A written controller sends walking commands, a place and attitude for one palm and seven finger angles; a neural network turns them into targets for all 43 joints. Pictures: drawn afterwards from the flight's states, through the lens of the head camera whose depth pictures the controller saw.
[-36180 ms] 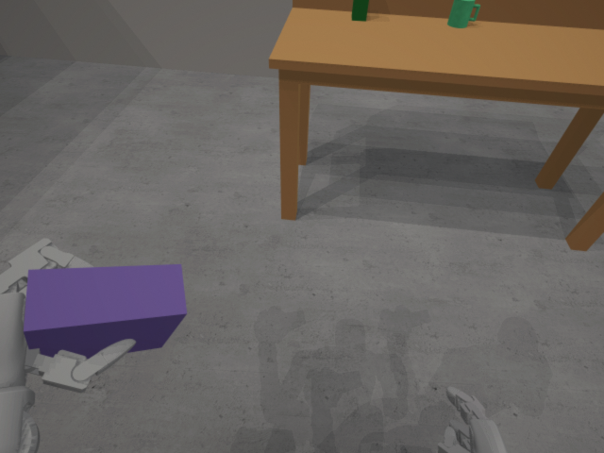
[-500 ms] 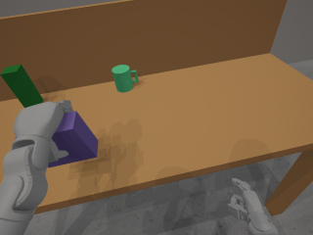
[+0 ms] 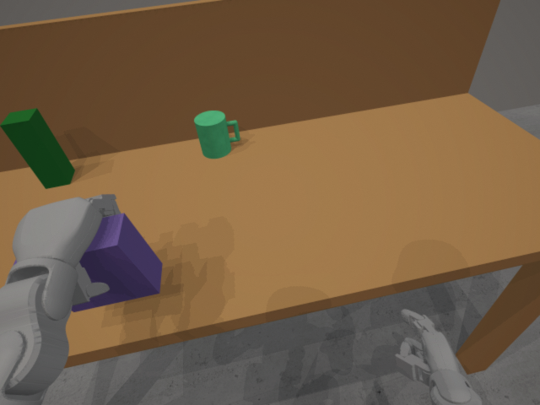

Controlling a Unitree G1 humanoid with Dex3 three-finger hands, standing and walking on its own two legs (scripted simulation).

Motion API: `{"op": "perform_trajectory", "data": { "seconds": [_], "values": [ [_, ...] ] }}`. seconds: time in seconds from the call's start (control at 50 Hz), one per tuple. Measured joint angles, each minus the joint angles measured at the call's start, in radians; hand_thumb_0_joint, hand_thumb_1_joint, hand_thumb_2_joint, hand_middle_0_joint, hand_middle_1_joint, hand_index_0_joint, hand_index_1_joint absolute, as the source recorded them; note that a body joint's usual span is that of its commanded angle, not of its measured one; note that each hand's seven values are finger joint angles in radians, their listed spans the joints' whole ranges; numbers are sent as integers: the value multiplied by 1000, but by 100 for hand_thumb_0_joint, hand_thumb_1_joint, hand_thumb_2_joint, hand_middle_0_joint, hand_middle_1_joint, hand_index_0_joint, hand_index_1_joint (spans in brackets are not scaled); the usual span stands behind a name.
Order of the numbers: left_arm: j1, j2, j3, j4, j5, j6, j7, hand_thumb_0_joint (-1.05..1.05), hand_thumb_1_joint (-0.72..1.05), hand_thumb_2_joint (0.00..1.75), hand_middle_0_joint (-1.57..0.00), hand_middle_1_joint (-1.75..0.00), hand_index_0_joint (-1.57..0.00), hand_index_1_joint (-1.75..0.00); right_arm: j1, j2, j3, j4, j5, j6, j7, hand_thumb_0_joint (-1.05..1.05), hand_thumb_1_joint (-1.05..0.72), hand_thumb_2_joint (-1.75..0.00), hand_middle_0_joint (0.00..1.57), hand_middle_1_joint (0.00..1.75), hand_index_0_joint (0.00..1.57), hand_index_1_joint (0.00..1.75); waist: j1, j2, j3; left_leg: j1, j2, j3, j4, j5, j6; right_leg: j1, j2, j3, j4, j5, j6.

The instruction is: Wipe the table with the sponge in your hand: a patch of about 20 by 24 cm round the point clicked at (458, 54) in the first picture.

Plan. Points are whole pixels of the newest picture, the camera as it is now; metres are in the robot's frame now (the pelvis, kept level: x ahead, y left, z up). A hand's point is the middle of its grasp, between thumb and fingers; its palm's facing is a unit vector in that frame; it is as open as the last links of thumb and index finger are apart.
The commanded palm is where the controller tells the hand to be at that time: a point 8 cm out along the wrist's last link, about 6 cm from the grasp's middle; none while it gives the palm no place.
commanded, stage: bring the sponge back beside the body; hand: left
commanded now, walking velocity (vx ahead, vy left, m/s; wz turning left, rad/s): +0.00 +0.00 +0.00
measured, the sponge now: (105, 273) +0.23 +0.29 +0.11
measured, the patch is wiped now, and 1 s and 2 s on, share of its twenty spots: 1.00 1.00 1.00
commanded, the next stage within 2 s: step back with the hand held close in 0.92 s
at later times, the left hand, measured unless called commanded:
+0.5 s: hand (72, 279) +0.19 +0.29 +0.15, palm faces +0.12 -0.09 -0.99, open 9.6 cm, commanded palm +0.15 +0.28 +0.23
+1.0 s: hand (70, 285) +0.18 +0.28 +0.15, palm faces +0.13 -0.09 -0.99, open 9.6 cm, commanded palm +0.14 +0.28 +0.22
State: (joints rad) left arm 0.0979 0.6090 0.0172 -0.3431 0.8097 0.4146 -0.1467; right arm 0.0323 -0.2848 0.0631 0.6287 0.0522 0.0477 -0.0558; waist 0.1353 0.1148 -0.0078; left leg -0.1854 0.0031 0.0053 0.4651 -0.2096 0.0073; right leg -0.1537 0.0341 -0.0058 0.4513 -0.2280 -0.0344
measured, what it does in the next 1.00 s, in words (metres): stands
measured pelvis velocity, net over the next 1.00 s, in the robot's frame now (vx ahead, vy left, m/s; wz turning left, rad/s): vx -0.01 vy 0.00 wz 0.00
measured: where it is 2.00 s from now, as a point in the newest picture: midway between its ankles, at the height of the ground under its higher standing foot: outside the picture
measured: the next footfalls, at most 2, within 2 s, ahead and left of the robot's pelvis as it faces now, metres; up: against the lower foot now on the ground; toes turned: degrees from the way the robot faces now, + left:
none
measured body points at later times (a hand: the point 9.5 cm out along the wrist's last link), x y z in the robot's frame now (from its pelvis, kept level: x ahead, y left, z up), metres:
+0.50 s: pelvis +0.00 +0.00 +0.00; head -0.04 -0.04 +0.45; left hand +0.18 +0.29 +0.21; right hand +0.25 -0.19 -0.07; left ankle +0.03 +0.12 -0.74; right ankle +0.01 -0.10 -0.74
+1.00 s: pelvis -0.01 +0.00 +0.00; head -0.04 -0.04 +0.45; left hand +0.17 +0.29 +0.21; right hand +0.25 -0.19 -0.06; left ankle +0.03 +0.12 -0.74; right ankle +0.01 -0.10 -0.74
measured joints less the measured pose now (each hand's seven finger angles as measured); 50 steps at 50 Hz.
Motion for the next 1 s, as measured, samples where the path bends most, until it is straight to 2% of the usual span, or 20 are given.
{"op": "perform_trajectory", "data": {
  "seconds": [0.58,0.76,1.0],
  "values": [
    [185,-3,37,-121,-14,-41,37,-1,-50,110,-77,-140,-80,-137,7,10,-8,1,-8,-3,6,2,-91,-89,20,30,17,29,15,5,3,13,1,1,14,-2,4,18,2,3,1,5,4],
    [167,-5,32,-102,-9,-51,42,-1,-50,110,-77,-140,-80,-137,2,13,-5,7,-9,-12,-1,2,-91,-89,20,30,18,29,21,4,9,17,2,-2,12,3,2,23,3,0,-1,10,2],
    [173,-6,34,-110,-12,-52,45,-1,-50,110,-77,-140,-80,-137,3,16,-1,3,-12,-18,6,2,-91,-89,20,30,19,30,15,5,4,16,3,0,10,5,2,20,4,4,-2,12,3]
  ]
}}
